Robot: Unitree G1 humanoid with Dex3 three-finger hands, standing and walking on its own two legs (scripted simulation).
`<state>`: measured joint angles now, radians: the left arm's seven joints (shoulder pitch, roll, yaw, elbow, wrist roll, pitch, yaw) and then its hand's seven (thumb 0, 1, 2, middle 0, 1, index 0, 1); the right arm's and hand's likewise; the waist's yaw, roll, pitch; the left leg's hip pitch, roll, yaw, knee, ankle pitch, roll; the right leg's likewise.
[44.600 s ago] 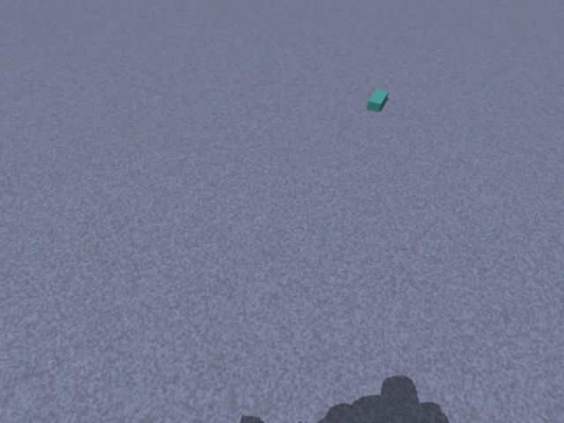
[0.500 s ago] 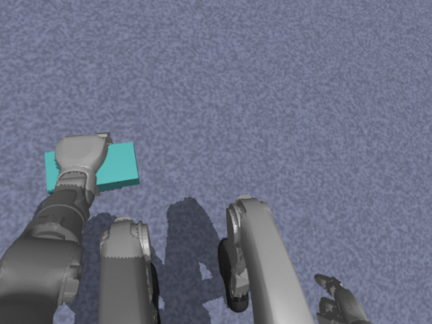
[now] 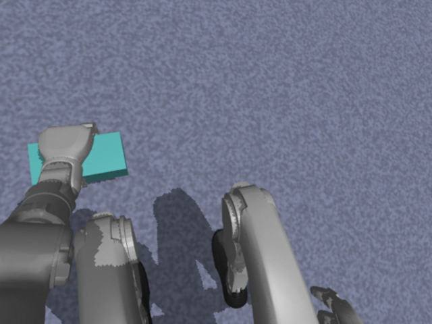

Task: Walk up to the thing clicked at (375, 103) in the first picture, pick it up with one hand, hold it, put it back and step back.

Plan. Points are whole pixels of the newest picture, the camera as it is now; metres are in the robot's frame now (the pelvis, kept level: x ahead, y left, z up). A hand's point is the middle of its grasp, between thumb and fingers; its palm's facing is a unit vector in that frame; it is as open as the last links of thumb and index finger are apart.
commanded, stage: crouch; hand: left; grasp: from above
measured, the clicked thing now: (82, 160) +0.45 +0.19 -0.22
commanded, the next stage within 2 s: lower in 0.14 s
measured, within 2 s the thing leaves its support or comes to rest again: neither
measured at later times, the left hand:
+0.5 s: hand (83, 162) +0.45 +0.19 -0.24, palm faces -0.51 -0.01 -0.86, open 11.3 cm
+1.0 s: hand (90, 161) +0.46 +0.18 -0.29, palm faces -0.50 -0.04 -0.87, open 11.3 cm
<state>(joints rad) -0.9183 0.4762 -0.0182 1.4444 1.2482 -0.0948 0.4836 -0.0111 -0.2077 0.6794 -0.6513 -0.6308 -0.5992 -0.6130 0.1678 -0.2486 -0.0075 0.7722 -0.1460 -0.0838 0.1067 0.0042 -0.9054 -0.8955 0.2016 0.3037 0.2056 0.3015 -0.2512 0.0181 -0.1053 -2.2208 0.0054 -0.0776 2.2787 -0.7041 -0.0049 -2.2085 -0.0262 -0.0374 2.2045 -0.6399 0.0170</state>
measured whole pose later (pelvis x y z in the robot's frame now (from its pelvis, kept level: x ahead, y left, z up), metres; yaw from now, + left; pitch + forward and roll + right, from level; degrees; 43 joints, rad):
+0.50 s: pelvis +0.00 +0.00 -0.04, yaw -1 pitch +35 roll -6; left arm -0.99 0.53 0.00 1.57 1.28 -0.13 0.51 -0.01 -0.21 0.68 -0.65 -0.63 -0.60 -0.61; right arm 0.16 -0.28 0.03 0.78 -0.19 -0.13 0.17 0.00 -0.90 -0.89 0.20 0.30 0.20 0.30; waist -0.28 0.00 -0.04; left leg -2.30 0.00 -0.11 2.40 -0.72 -0.01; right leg -2.28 -0.02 -0.06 2.31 -0.65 0.02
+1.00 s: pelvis +0.01 +0.00 -0.06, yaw -4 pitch +34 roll -9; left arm -1.02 0.63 0.06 1.67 1.31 -0.17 0.62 -0.01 -0.17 0.66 -0.62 -0.65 -0.57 -0.62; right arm 0.15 -0.28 0.10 0.79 -0.25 -0.19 0.29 0.00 -0.90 -0.89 0.20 0.30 0.20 0.30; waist -0.33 -0.02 0.04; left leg -2.35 0.00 -0.16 2.51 -0.76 -0.01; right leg -2.31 -0.01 -0.09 2.38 -0.66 0.03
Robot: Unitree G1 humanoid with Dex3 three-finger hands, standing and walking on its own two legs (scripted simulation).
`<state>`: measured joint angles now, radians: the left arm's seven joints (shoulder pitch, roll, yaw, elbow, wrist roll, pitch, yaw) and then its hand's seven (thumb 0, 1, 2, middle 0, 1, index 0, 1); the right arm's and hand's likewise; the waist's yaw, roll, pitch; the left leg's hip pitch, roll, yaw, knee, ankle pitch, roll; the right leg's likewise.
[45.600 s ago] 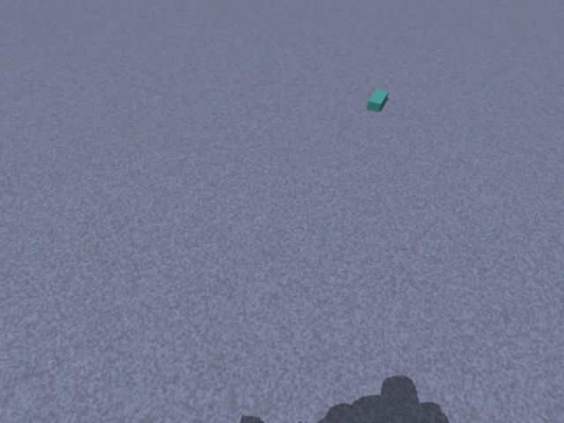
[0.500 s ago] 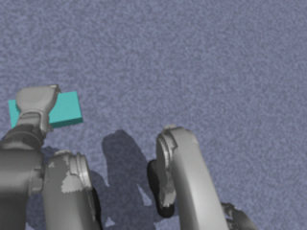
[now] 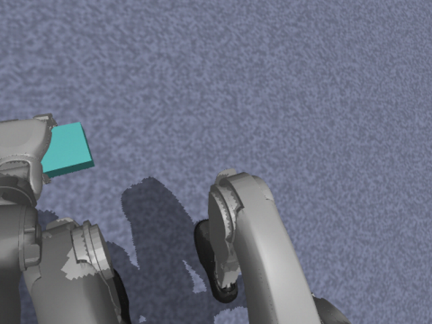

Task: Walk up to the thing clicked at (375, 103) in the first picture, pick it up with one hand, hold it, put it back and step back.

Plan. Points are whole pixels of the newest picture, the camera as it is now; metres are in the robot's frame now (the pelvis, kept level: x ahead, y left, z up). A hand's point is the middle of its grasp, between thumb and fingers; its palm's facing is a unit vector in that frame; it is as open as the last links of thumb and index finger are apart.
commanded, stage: rest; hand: left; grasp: from above
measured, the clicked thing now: (41, 155) +0.45 +0.21 -0.26
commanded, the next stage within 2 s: open in 0.44 s
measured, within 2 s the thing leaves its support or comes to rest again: neither
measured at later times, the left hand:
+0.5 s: hand (38, 158) +0.44 +0.21 -0.25, palm faces -0.47 -0.08 -0.88, open 11.3 cm
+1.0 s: hand (39, 158) +0.44 +0.21 -0.25, palm faces -0.48 -0.05 -0.88, open 12.1 cm
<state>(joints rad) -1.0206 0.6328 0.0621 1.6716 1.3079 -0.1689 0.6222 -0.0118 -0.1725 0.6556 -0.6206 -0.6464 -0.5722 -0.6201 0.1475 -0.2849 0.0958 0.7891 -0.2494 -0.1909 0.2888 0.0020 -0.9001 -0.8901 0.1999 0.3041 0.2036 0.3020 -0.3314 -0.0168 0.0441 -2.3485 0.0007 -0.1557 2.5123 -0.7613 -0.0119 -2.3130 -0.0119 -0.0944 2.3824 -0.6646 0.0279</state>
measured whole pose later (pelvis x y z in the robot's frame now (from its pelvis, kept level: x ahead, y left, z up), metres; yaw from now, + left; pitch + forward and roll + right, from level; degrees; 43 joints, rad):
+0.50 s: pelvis -0.01 +0.00 -0.01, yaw -3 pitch +31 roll -11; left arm -1.07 0.73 0.06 1.82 1.33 -0.19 0.73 -0.01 -0.17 0.65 -0.62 -0.65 -0.58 -0.61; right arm 0.13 -0.33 0.16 0.78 -0.28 -0.28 0.36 0.00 -0.90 -0.89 0.20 0.30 0.20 0.30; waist -0.38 -0.05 0.10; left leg -2.36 0.00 -0.20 2.55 -0.75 0.00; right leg -2.30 0.00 -0.13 2.38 -0.63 0.04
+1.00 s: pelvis -0.01 +0.00 +0.00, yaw -3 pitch +30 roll -13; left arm -1.07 0.76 0.01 1.82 1.30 -0.16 0.73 0.00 -0.27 0.84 -0.36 -0.93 -0.36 -0.91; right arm 0.12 -0.35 0.20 0.76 -0.28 -0.34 0.39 0.00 -0.90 -0.89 0.20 0.30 0.20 0.30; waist -0.39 -0.08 0.12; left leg -2.34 0.00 -0.22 2.54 -0.75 -0.01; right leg -2.27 0.01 -0.15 2.36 -0.63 0.04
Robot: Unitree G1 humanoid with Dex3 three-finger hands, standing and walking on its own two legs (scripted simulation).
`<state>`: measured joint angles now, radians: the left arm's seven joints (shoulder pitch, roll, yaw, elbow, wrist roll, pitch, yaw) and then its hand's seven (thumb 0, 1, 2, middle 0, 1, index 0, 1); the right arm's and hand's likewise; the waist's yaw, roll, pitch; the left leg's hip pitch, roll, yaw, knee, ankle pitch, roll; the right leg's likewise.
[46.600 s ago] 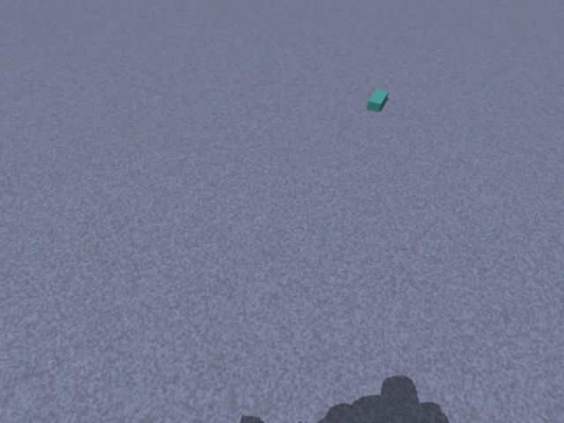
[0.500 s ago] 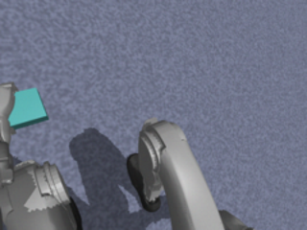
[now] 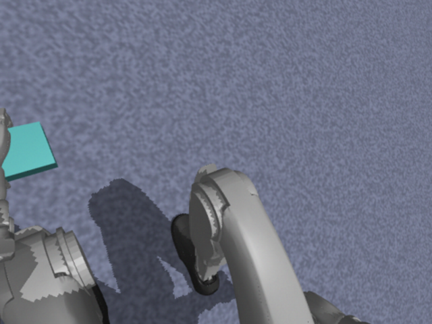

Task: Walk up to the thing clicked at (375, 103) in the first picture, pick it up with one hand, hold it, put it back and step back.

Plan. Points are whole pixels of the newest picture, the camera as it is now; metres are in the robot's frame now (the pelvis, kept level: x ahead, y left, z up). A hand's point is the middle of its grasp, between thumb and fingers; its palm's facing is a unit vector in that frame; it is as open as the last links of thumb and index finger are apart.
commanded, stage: open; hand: left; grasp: from above
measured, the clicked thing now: out of the picture +0.45 +0.23 -0.28
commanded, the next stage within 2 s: withdraw in 0.64 s
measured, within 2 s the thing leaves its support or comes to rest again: rests again in 1.10 s
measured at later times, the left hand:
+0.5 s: hand out of the picture +0.44 +0.23 -0.25, palm faces -0.47 -0.10 -0.88, open 13.0 cm
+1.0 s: hand out of the picture +0.46 +0.24 -0.23, palm faces -0.39 -0.12 -0.91, open 14.0 cm
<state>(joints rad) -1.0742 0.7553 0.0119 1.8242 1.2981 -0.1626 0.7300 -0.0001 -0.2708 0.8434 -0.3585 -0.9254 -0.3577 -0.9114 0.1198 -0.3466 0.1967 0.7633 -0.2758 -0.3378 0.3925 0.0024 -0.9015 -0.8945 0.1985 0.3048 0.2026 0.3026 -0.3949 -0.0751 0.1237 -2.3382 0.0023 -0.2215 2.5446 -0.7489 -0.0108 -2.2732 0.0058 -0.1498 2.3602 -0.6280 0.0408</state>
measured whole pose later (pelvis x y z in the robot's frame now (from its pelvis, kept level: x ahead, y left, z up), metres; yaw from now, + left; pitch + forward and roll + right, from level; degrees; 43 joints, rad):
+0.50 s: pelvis +0.00 +0.00 +0.00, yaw -1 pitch +30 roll -13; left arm -1.07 0.77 0.03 1.81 1.29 -0.17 0.72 0.01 -0.43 1.06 -0.13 -1.18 -0.15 -1.16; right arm 0.14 -0.35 0.21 0.76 -0.27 -0.34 0.38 0.00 -0.90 -0.90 0.20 0.30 0.20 0.30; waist -0.40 -0.08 0.13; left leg -2.33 0.01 -0.23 2.54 -0.75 -0.01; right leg -2.27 0.01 -0.15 2.35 -0.62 0.04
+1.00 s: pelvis +0.00 +0.00 +0.01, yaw +0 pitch +31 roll -12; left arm -1.03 0.72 0.07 1.68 1.27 -0.13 0.70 0.01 -0.52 0.97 -0.10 -1.06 -0.10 -1.05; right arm 0.16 -0.34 0.17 0.76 -0.26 -0.32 0.40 0.00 -0.91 -0.90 0.20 0.30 0.20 0.30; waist -0.38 -0.05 0.08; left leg -2.34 0.01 -0.21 2.52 -0.75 -0.02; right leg -2.28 0.01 -0.15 2.35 -0.63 0.03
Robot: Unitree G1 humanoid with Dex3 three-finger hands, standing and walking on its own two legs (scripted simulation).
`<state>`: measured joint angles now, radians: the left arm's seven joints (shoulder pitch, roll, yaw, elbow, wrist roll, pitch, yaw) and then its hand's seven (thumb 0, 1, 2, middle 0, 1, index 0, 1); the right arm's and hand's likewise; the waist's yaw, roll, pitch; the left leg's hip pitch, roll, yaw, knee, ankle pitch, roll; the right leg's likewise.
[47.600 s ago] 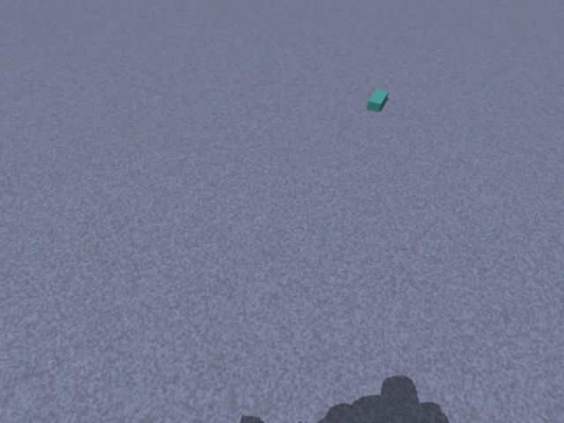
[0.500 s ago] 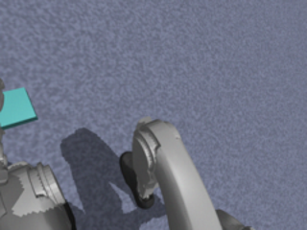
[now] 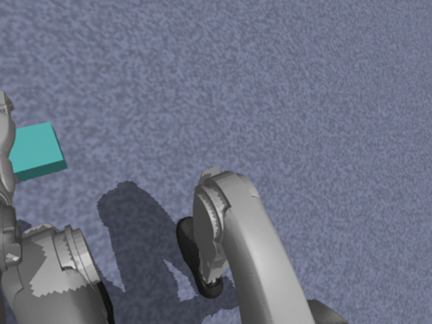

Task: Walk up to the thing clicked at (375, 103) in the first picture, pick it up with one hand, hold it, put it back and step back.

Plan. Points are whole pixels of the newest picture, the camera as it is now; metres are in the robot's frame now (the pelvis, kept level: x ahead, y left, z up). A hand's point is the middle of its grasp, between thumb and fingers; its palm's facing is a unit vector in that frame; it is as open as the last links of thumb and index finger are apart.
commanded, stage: withdraw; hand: left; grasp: from above
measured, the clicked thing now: (9, 158) +0.45 +0.23 -0.28
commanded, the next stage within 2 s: home in 0.52 s
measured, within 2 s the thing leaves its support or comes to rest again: rests again in 0.10 s
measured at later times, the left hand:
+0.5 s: hand out of the picture +0.44 +0.21 -0.07, palm faces -0.49 -0.06 -0.87, open 13.9 cm
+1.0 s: hand out of the picture +0.41 +0.27 -0.12, palm faces -0.32 -0.32 -0.89, open 11.3 cm
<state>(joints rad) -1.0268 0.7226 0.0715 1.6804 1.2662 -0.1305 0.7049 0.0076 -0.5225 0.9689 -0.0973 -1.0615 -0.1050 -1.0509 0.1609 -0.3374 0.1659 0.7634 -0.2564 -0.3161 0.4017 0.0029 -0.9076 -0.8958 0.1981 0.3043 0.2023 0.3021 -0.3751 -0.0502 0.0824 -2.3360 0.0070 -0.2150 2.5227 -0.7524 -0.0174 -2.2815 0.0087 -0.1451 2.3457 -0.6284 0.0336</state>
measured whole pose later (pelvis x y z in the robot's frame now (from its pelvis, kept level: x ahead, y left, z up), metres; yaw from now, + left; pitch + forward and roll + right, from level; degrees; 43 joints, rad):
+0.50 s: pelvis -0.01 -0.01 +0.07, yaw +8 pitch +35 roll -4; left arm -1.04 0.42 -0.15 1.45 1.14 -0.03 0.29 0.01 -0.49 1.01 -0.11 -0.99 -0.10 -1.01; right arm 0.14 -0.31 0.03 0.73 -0.11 -0.05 0.17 0.00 -0.90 -0.90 0.20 0.30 0.20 0.30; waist -0.24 0.04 -0.14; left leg -2.17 0.00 -0.08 2.24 -0.68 -0.01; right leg -2.17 -0.02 -0.04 2.18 -0.61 0.01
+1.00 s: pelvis +0.00 +0.00 +0.05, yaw +7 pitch +37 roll -6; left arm -0.81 0.44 0.01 1.23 0.93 -0.02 0.42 0.00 -0.03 1.02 -0.27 -0.72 -0.25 -0.74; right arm 0.20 -0.23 -0.02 0.78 -0.12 -0.08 0.19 0.01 -0.89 -0.89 0.20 0.30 0.20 0.30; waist -0.18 0.06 -0.14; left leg -2.25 -0.01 -0.09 2.33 -0.73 0.00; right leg -2.22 -0.03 -0.04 2.25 -0.67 0.03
